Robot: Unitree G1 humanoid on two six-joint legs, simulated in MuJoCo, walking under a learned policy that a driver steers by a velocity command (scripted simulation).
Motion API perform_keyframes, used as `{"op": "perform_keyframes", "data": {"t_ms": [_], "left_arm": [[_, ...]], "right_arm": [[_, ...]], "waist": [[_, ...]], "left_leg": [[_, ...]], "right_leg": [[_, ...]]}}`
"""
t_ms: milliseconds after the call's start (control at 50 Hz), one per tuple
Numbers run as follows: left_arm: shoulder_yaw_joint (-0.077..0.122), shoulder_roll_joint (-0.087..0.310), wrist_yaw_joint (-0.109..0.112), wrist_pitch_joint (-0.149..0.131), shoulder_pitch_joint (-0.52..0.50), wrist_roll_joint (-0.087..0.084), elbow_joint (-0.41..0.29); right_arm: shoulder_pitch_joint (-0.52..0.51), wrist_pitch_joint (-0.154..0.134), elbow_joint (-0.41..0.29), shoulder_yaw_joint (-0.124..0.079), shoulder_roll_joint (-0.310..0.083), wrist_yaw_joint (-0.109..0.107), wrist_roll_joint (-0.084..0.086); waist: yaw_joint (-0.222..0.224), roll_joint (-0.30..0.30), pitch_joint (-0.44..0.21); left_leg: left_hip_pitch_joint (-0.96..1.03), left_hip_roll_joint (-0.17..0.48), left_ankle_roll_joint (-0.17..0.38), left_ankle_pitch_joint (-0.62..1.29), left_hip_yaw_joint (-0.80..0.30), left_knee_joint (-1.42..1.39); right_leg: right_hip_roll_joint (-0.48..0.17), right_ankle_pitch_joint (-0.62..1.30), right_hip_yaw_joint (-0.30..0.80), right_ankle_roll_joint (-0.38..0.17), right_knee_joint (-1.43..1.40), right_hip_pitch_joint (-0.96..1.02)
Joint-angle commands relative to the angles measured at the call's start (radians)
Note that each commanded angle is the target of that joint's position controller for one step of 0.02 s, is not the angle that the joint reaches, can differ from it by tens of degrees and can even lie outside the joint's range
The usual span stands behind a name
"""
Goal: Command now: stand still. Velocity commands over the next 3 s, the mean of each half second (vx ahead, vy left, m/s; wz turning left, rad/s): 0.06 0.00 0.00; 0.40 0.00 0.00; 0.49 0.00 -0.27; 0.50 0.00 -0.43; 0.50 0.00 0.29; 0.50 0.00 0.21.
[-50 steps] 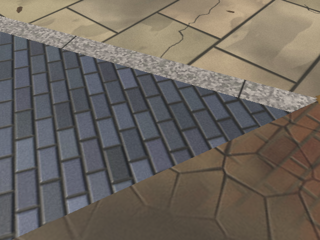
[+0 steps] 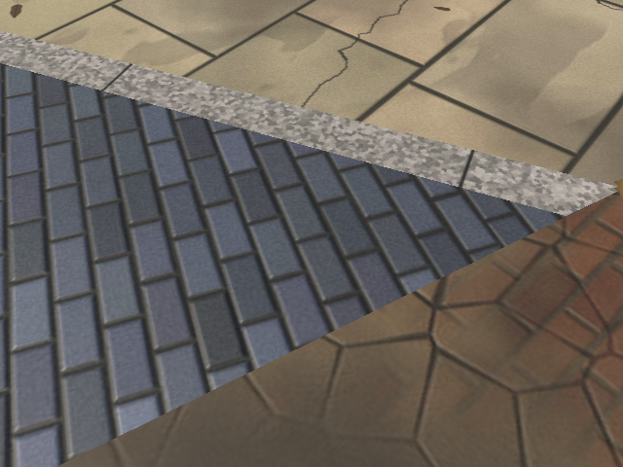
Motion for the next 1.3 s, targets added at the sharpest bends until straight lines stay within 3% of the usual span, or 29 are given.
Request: {"op": "perform_keyframes", "data": {"t_ms": [20,320,360,400,440,460,500,540,580,600,620,640,660,680,720,780,880,980,1040,1080,1100,1120,1140,1160,1180,1200,1240,1260,1300], "left_arm": [[0.013,0.099,0.004,-0.007,-0.014,0.001,-0.036],[0.005,0.088,0.006,-0.009,0.02,0.0,-0.029],[0.006,0.087,0.007,-0.008,0.047,-0.004,-0.016],[0.012,0.098,0.004,-0.02,0.03,-0.012,-0.024],[0.006,0.071,-0.014,-0.057,-0.057,-0.023,-0.065],[0.005,0.073,-0.024,-0.075,-0.081,-0.025,-0.082],[0.006,0.081,-0.039,-0.1,-0.087,-0.029,-0.097],[0.006,0.076,-0.051,-0.118,-0.077,-0.036,-0.103],[0.028,0.088,-0.056,-0.119,0.104,-0.033,-0.034],[0.051,0.127,-0.056,-0.115,0.251,-0.035,0.008],[0.08,0.232,-0.049,-0.116,0.412,-0.029,0.028],[0.065,0.243,-0.055,-0.122,0.492,-0.011,0.038],[0.035,0.175,-0.054,-0.135,0.384,-0.002,0.022],[0.017,0.132,-0.056,-0.14,0.279,-0.005,-0.013],[-0.002,0.108,-0.066,-0.14,0.183,0.003,-0.043],[-0.013,0.106,-0.053,-0.13,0.233,0.008,-0.029],[-0.01,0.15,-0.025,-0.118,0.288,0.012,-0.035],[-0.002,0.163,-0.019,-0.108,0.362,-0.003,-0.032],[0.006,0.17,-0.018,-0.098,0.377,-0.009,-0.026],[0.016,0.196,-0.018,-0.092,0.35,-0.006,-0.036],[0.019,0.204,-0.019,-0.086,0.339,-0.002,-0.04],[0.012,0.192,-0.021,-0.08,0.318,0.003,-0.05],[-0.007,0.151,-0.026,-0.081,0.32,0.017,-0.081],[-0.048,-0.014,-0.034,-0.101,0.471,-0.004,-0.08],[-0.019,0.11,-0.036,-0.125,0.386,-0.04,-0.077],[-0.002,0.163,-0.033,-0.133,0.283,-0.059,-0.118],[0.014,0.164,-0.014,-0.124,0.199,-0.032,-0.133],[0.015,0.128,-0.016,-0.108,0.259,-0.032,-0.123],[0.018,0.091,-0.018,-0.078,0.287,-0.036,-0.116]], "right_arm": [[0.1,-0.009,-0.006,-0.011,-0.078,-0.002,0.0],[0.162,-0.022,-0.019,-0.014,-0.055,-0.002,0.002],[0.19,-0.018,-0.013,-0.019,-0.062,-0.004,0.007],[0.186,-0.021,-0.04,-0.031,-0.096,-0.01,0.017],[0.221,-0.04,-0.048,-0.057,-0.17,-0.009,0.032],[0.181,-0.052,-0.057,-0.068,-0.197,-0.009,0.032],[0.174,-0.069,-0.068,-0.066,-0.164,-0.001,0.027],[0.163,-0.068,-0.077,-0.065,-0.157,0.012,0.036],[0.124,-0.063,-0.098,-0.064,-0.173,0.023,0.03],[0.1,-0.066,-0.107,-0.062,-0.178,0.025,0.026],[0.062,-0.075,-0.147,-0.047,-0.124,0.025,0.028],[0.07,-0.099,-0.178,-0.028,-0.05,0.023,0.035],[0.028,-0.114,-0.193,-0.043,-0.095,0.029,0.065],[-0.016,-0.12,-0.207,-0.048,-0.123,0.036,0.068],[-0.031,-0.117,-0.204,-0.065,-0.13,0.032,0.045],[-0.025,-0.089,-0.203,-0.076,-0.118,0.038,0.04],[-0.252,-0.082,-0.291,-0.067,-0.099,0.044,0.027],[-0.421,-0.093,-0.344,-0.05,-0.099,0.072,0.036],[-0.467,-0.102,-0.374,-0.048,-0.115,0.092,0.039],[-0.409,-0.106,-0.372,-0.063,-0.155,0.098,0.039],[-0.318,-0.107,-0.353,-0.081,-0.189,0.094,0.038],[-0.131,-0.106,-0.3,-0.106,-0.234,0.086,0.041],[0.06,-0.103,-0.264,-0.128,-0.318,0.072,0.024],[0.109,-0.103,-0.239,-0.13,-0.362,0.081,0.003],[0.087,-0.107,-0.247,-0.104,-0.261,0.081,0.007],[-0.006,-0.111,-0.254,-0.09,-0.22,0.076,0.012],[-0.146,-0.122,-0.264,-0.07,-0.156,0.08,0.003],[-0.167,-0.126,-0.256,-0.067,-0.147,0.08,-0.009],[-0.162,-0.13,-0.235,-0.067,-0.13,0.079,-0.005]], "waist": [[0.002,0.008,0.024],[0.002,0.012,0.023],[-0.001,0.026,0.022],[-0.018,0.056,0.081],[-0.054,0.158,0.153],[-0.046,0.189,0.2],[-0.04,0.154,0.21],[-0.024,0.126,0.187],[0.06,0.121,0.095],[0.132,0.096,0.017],[0.188,-0.126,-0.054],[0.171,-0.289,-0.164],[0.115,-0.18,-0.083],[0.082,-0.11,-0.005],[0.028,-0.036,0.035],[0.003,-0.051,0.042],[0.038,-0.037,0.072],[0.082,-0.046,0.102],[0.07,-0.058,0.104],[0.017,-0.089,0.045],[-0.038,-0.107,-0.023],[-0.133,-0.105,-0.129],[-0.188,-0.005,-0.288],[-0.092,0.275,-0.474],[-0.13,0.193,-0.426],[-0.11,0.163,-0.259],[-0.044,0.025,-0.114],[0.001,0.088,-0.113],[0.022,0.086,-0.071]], "left_leg": [[-0.243,0.029,0.021,0.044,-0.021,-0.127],[-0.259,0.029,0.026,0.054,-0.024,-0.129],[-0.263,0.028,0.05,-0.134,-0.031,-0.144],[-0.276,0.072,0.113,-0.335,-0.105,-0.179],[-0.191,0.244,0.206,-0.416,-0.332,-0.32],[-0.157,0.327,0.239,-0.353,-0.407,-0.344],[-0.037,0.344,0.237,-0.143,-0.388,-0.308],[-0.02,0.291,0.192,-0.005,-0.282,-0.259],[-0.2,0.194,0.148,0.237,-0.159,-0.135],[-0.271,0.146,0.118,0.431,-0.094,0.033],[-0.477,0.013,0.031,0.41,0.031,0.418],[-0.629,-0.078,0.016,-0.126,-0.054,0.729],[-0.713,-0.013,0.053,-0.101,-0.152,0.871],[-0.733,0.046,0.087,-0.005,-0.133,0.876],[-0.667,0.126,0.105,0.155,-0.099,0.758],[-0.614,0.146,0.075,0.218,-0.055,0.658],[-0.706,0.142,0.016,0.387,-0.026,0.364],[-0.657,0.094,0.022,0.48,0.012,0.134],[-0.643,0.078,0.059,0.427,0.007,0.062],[-0.516,0.035,0.092,0.362,0.031,0.042],[-0.373,-0.002,0.113,0.336,0.051,0.045],[-0.126,-0.024,0.141,0.339,0.06,0.04],[0.223,0.178,0.203,0.309,-0.167,0.073],[0.514,0.428,0.351,0.054,-0.689,-0.094],[0.452,0.408,0.307,-0.013,-0.753,-0.192],[0.311,0.383,0.251,0.053,-0.57,-0.202],[0.009,0.302,0.188,0.251,-0.314,-0.265],[-0.059,0.292,0.188,0.278,-0.24,-0.292],[-0.13,0.265,0.195,0.299,-0.142,-0.343]], "right_leg": [[-0.069,0.05,0.089,-0.039,-0.087,0.173],[-0.068,0.058,0.093,-0.039,-0.089,0.17],[-0.037,-0.193,0.065,-0.037,-0.075,0.147],[-0.002,-0.414,0.03,-0.036,-0.01,0.026],[0.017,-0.248,-0.043,-0.017,0.161,-0.154],[-0.03,-0.186,-0.019,-0.027,0.242,-0.241],[-0.079,-0.255,0.005,-0.044,0.286,-0.364],[-0.072,-0.239,-0.036,-0.048,0.15,-0.275],[0.034,-0.081,-0.13,-0.04,0.039,0.133],[0.025,-0.044,-0.084,-0.06,0.026,0.319],[-0.195,-0.187,0.309,-0.171,-0.147,0.502],[-0.41,-0.251,0.771,-0.289,-0.363,0.599],[-0.431,-0.32,0.76,-0.271,-0.365,0.51],[-0.394,-0.274,0.599,-0.227,-0.356,0.412],[-0.304,-0.135,0.368,-0.163,-0.388,0.278],[-0.236,0.044,0.205,-0.15,-0.425,0.225],[-0.232,0.171,0.128,-0.159,-0.453,0.246],[-0.245,0.177,0.074,-0.149,-0.448,0.304],[-0.285,0.253,0.064,-0.135,-0.392,0.402],[-0.296,0.511,0.051,-0.114,-0.295,0.444],[-0.282,0.7,0.045,-0.102,-0.172,0.439],[-0.232,0.766,0.017,-0.073,0.041,0.36],[-0.169,0.459,-0.009,-0.04,0.374,0.102],[0.025,-0.333,0.048,0.007,0.72,-0.241],[-0.009,-0.363,0.186,-0.01,0.84,-0.329],[-0.057,-0.287,0.155,-0.021,0.862,-0.398],[-0.147,-0.13,0.132,-0.03,0.757,-0.302],[-0.174,-0.091,0.147,-0.029,0.729,-0.232],[-0.187,-0.083,0.14,-0.028,0.685,-0.202]]}}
